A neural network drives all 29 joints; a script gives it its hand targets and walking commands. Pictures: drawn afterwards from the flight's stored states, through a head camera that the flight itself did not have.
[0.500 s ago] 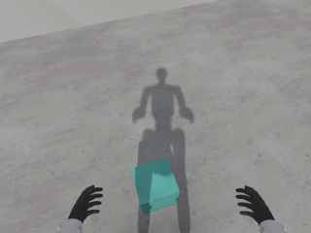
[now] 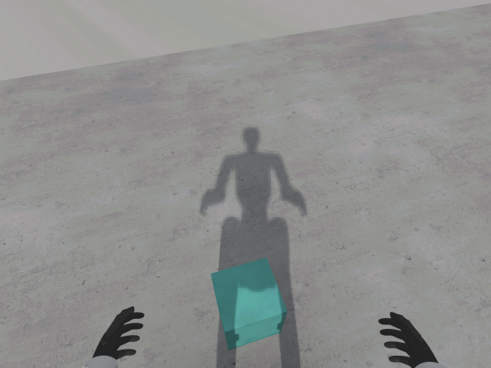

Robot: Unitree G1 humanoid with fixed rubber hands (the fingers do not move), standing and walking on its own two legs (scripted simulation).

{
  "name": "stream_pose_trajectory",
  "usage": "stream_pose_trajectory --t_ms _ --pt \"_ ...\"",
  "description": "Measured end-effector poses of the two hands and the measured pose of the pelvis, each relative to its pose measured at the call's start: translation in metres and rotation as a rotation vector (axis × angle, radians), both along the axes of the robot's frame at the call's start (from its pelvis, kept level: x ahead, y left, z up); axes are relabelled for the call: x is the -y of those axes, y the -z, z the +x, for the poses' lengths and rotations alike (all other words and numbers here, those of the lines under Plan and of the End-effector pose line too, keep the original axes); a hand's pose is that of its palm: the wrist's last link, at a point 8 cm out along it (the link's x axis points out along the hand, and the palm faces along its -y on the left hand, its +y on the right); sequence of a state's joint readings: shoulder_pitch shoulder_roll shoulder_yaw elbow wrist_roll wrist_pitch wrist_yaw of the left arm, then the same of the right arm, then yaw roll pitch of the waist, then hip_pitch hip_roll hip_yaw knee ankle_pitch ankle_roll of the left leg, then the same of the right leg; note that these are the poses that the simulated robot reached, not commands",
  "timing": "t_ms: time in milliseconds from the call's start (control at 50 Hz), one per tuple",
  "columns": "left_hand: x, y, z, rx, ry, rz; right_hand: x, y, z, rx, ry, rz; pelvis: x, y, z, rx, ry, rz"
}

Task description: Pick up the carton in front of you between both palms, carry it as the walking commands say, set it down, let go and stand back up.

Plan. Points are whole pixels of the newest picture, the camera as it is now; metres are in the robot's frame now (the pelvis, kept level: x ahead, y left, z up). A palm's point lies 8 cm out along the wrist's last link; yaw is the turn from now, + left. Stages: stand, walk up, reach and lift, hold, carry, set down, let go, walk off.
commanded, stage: stand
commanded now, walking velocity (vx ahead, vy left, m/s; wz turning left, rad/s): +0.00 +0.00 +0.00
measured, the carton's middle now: (247, 304) +0.44 +0.03 -0.64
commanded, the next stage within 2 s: none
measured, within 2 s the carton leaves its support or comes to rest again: neither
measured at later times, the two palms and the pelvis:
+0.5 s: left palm (96, 359) +0.15 +0.29 -0.10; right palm out of the picture +0.12 -0.29 -0.08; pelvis +0.02 +0.01 +0.00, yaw -1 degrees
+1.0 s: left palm out of the picture +0.10 +0.29 -0.10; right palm out of the picture +0.08 -0.32 -0.08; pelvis +0.00 +0.00 +0.01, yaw -1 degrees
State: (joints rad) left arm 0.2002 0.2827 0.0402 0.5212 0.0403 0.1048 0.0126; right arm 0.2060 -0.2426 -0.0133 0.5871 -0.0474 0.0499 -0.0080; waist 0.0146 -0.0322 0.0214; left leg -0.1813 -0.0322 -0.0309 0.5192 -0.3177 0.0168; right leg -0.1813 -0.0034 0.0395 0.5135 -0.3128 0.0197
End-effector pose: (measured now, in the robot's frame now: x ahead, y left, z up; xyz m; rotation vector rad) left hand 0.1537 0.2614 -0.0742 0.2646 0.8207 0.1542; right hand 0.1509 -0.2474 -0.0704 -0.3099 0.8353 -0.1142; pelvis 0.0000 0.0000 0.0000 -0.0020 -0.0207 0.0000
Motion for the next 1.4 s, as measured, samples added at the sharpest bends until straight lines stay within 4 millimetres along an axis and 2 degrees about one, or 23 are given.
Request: stream_pose_trajectory --t_ms 100,200,420,580,780,1140,1400 --pt "-0.021 0.015 -0.014 -0.066 -0.006 0.029 0.031 -0.001 -0.017 -0.054 0.049 -0.087 -0.003 0.001 0.005 -0.023 0.012 -0.001" --pt "-0.028 0.024 -0.019 -0.121 0.007 0.043 0.045 -0.002 -0.022 -0.084 0.085 -0.117 -0.005 0.000 0.010 -0.028 0.016 -0.004" --pt "-0.027 0.026 -0.002 -0.143 0.022 0.047 0.041 0.007 -0.027 -0.134 0.110 -0.096 -0.006 -0.002 0.018 -0.021 0.019 -0.004" --pt "-0.028 0.022 -0.001 -0.154 0.024 0.067 0.047 0.012 -0.039 -0.161 0.128 -0.092 -0.004 -0.004 0.017 -0.007 0.022 -0.002" --pt "-0.030 0.025 -0.024 -0.213 0.010 0.080 0.059 0.015 -0.061 -0.227 0.141 -0.101 0.001 -0.007 0.008 0.002 0.022 -0.002" --pt "-0.036 0.030 -0.062 -0.296 -0.023 0.081 0.068 0.014 -0.074 -0.265 0.133 -0.110 0.004 -0.010 -0.003 0.012 0.022 -0.006" --pt "-0.041 0.027 -0.066 -0.304 -0.029 0.091 0.066 0.018 -0.079 -0.282 0.132 -0.102 0.004 -0.011 -0.007 0.015 0.022 -0.004"
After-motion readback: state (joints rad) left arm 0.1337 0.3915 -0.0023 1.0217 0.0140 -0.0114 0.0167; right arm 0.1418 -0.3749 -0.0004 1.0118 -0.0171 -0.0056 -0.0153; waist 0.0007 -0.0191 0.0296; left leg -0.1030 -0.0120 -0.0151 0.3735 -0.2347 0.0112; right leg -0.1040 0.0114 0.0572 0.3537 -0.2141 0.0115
